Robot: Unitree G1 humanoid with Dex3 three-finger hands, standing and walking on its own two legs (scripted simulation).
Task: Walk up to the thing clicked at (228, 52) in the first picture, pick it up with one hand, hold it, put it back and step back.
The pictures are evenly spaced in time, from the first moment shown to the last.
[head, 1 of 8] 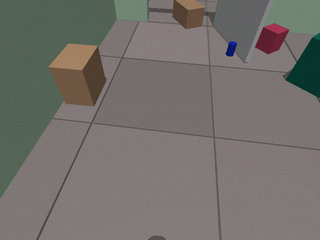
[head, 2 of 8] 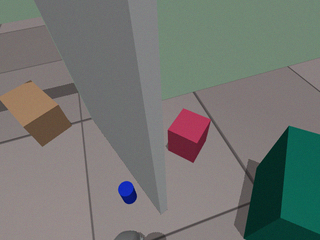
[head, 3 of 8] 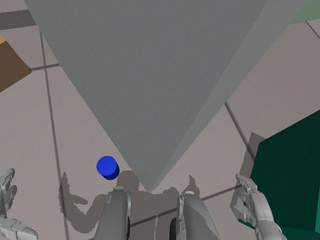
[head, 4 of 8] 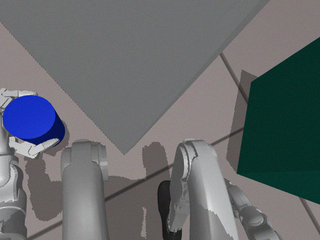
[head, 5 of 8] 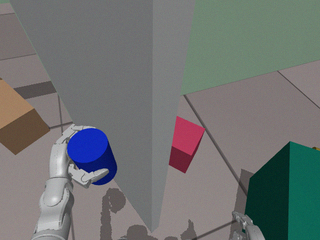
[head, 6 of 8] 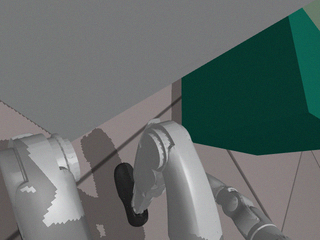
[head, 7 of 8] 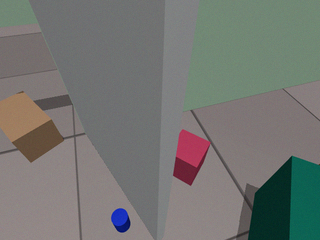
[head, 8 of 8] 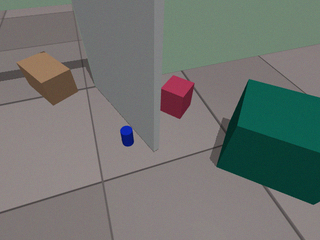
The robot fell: no
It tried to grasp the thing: yes
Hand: left
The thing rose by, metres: 0.69
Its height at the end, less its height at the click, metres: +0.00
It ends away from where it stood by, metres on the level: 0.01
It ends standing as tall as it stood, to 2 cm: yes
